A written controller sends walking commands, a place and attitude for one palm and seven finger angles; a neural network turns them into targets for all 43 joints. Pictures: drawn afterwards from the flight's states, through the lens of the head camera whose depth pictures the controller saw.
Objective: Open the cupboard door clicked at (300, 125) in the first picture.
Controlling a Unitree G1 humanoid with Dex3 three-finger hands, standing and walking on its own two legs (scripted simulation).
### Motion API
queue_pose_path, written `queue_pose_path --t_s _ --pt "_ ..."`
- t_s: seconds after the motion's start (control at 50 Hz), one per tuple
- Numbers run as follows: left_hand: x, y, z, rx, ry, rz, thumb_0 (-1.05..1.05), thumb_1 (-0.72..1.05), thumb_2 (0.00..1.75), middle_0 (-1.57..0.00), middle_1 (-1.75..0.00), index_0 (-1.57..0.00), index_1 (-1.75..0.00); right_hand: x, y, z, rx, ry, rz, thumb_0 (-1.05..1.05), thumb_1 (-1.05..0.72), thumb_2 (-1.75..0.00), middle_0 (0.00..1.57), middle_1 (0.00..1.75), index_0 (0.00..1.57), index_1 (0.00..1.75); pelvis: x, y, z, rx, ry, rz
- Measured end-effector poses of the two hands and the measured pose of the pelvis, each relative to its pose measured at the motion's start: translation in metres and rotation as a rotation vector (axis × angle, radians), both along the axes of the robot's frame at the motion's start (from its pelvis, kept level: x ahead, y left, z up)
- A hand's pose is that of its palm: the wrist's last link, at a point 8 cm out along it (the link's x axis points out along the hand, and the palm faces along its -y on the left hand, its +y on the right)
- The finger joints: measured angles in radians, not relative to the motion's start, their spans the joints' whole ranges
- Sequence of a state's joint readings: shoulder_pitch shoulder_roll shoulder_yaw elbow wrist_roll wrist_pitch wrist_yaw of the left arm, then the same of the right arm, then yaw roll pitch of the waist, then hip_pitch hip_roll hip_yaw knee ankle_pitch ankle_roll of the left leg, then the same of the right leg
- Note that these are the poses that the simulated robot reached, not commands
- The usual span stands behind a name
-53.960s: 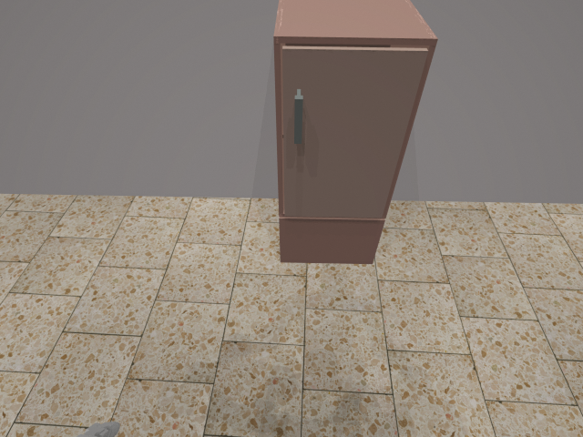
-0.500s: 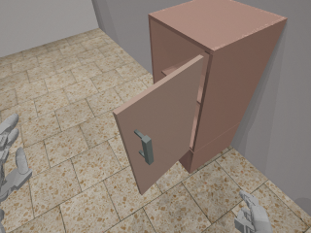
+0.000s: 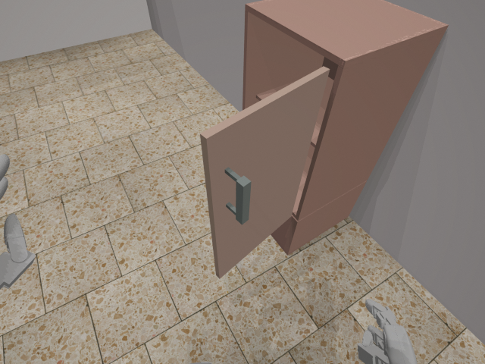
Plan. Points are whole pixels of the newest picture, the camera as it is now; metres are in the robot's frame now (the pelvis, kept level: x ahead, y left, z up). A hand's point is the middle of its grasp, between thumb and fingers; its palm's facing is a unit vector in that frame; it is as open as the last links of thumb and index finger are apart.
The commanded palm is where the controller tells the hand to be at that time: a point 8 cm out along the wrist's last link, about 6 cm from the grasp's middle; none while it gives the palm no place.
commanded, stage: step back with the hand held close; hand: left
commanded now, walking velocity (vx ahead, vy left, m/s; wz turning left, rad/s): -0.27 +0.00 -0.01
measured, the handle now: (236, 196) +0.45 +0.04 -0.02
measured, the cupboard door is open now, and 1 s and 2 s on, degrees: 100 100 100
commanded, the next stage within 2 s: stop stepping back and stand still in 0.62 s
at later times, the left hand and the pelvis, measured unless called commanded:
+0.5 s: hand out of the picture +0.12 +0.28 +0.18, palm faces +0.43 -0.77 -0.48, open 7.4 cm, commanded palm +0.03 +0.32 +0.18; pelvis -0.08 +0.01 -0.01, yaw +5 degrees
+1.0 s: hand out of the picture +0.03 +0.25 +0.18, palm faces +0.34 -0.83 -0.44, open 7.4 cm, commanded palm -0.04 +0.29 +0.18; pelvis -0.20 +0.00 +0.01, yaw -4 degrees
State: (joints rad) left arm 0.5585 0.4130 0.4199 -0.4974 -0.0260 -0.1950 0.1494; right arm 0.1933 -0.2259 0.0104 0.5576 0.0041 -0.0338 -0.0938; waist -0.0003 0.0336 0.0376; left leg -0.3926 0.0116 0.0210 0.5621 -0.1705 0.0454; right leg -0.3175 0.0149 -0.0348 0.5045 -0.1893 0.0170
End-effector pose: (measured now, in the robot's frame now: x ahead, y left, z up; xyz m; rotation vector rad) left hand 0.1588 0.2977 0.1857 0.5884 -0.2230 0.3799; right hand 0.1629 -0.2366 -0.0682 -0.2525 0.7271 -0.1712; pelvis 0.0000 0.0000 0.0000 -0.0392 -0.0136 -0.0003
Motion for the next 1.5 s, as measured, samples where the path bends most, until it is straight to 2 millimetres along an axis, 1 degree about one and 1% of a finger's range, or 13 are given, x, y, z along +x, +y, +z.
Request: queue_pose_path --t_s 0.24,0.42,0.48,0.58,0.7,0.74,0.84,0.96,1.06,1.18,1.26,1.32,1.5 --pt "-0.051 -0.001 0.006 0.044 -0.074 0.034 0.01 0.88 0.90 -0.21 -0.31 -0.21 -0.30 -0.028 0.003 -0.013 -0.008 0.016 0.071 0.01 -0.91 -0.90 0.20 0.30 0.21 0.30 -0.035 -0.005 -0.008 0.002 -0.008 0.049" --pt "-0.063 0.010 -0.003 -0.010 -0.107 -0.021 0.01 0.88 0.90 -0.21 -0.31 -0.21 -0.30 -0.061 0.006 -0.010 -0.043 0.031 0.021 0.01 -0.91 -0.90 0.20 0.30 0.21 0.30 -0.067 0.009 -0.011 -0.019 -0.004 0.042" --pt "-0.071 0.015 0.003 0.023 -0.100 -0.039 0.01 0.88 0.90 -0.22 -0.31 -0.21 -0.30 -0.076 0.013 -0.008 -0.044 0.025 0.022 0.01 -0.91 -0.90 0.20 0.30 0.21 0.30 -0.081 0.009 -0.010 -0.064 0.005 0.071" --pt "-0.110 0.017 0.024 0.082 -0.185 -0.041 0.01 0.88 0.90 -0.22 -0.31 -0.21 -0.30 -0.094 0.026 -0.009 0.000 0.020 0.064 0.01 -0.91 -0.90 0.20 0.30 0.21 0.30 -0.099 0.005 -0.011 -0.068 0.038 0.070" --pt "-0.153 0.010 0.010 0.061 -0.183 0.002 0.01 0.88 0.90 -0.21 -0.31 -0.21 -0.30 -0.105 0.035 -0.017 0.048 -0.059 0.132 0.01 -0.91 -0.90 0.20 0.30 0.21 0.30 -0.144 -0.006 -0.024 0.015 0.101 -0.009" --pt "-0.158 0.003 0.006 0.021 -0.180 -0.011 0.01 0.88 0.90 -0.21 -0.31 -0.21 -0.30 -0.118 0.033 -0.020 0.043 -0.040 0.136 0.01 -0.91 -0.90 0.20 0.30 0.21 0.30 -0.156 -0.002 -0.020 0.006 0.068 -0.031" --pt "-0.157 -0.004 0.019 -0.025 -0.232 -0.099 0.01 0.88 0.90 -0.21 -0.31 -0.21 -0.30 -0.161 0.025 -0.005 0.017 -0.023 0.048 0.01 -0.91 -0.90 0.21 0.30 0.21 0.30 -0.160 0.006 -0.008 0.018 0.041 -0.048" --pt "-0.153 -0.001 0.018 -0.031 -0.165 -0.147 0.01 0.88 0.90 -0.21 -0.31 -0.21 -0.30 -0.221 0.008 0.016 0.002 -0.064 -0.048 0.01 -0.91 -0.90 0.20 0.30 0.21 0.30 -0.196 0.006 0.005 0.013 -0.013 -0.054" --pt "-0.187 -0.014 0.009 -0.014 -0.005 -0.147 0.01 0.88 0.90 -0.21 -0.31 -0.21 -0.30 -0.271 -0.010 0.019 0.004 -0.032 -0.117 0.01 -0.91 -0.90 0.20 0.30 0.21 0.30 -0.214 -0.001 0.014 0.013 -0.014 -0.069" --pt "-0.241 -0.031 0.019 0.073 -0.015 -0.108 0.01 0.88 0.90 -0.22 -0.31 -0.21 -0.30 -0.303 -0.032 -0.013 -0.014 0.079 -0.078 0.01 -0.91 -0.90 0.20 0.30 0.21 0.30 -0.243 -0.013 0.002 0.065 0.001 -0.062" --pt "-0.252 -0.023 0.028 0.048 -0.085 -0.036 0.01 0.88 0.90 -0.22 -0.31 -0.22 -0.30 -0.313 -0.038 -0.020 0.006 0.118 -0.086 0.01 -0.91 -0.90 0.20 0.30 0.21 0.30 -0.248 -0.015 0.008 0.079 0.011 -0.054" --pt "-0.248 -0.015 0.023 0.001 -0.076 0.021 0.01 0.88 0.90 -0.22 -0.31 -0.21 -0.30 -0.313 -0.038 -0.019 0.025 0.079 -0.107 0.01 -0.91 -0.90 0.20 0.30 0.21 0.30 -0.249 -0.014 0.012 0.089 0.021 -0.039" --pt "-0.243 -0.015 0.002 -0.044 -0.029 -0.019 0.01 0.88 0.90 -0.21 -0.31 -0.21 -0.30 -0.289 -0.018 -0.009 -0.002 0.008 -0.066 0.01 -0.91 -0.90 0.20 0.30 0.21 0.30 -0.249 0.000 0.006 0.058 0.023 -0.023"
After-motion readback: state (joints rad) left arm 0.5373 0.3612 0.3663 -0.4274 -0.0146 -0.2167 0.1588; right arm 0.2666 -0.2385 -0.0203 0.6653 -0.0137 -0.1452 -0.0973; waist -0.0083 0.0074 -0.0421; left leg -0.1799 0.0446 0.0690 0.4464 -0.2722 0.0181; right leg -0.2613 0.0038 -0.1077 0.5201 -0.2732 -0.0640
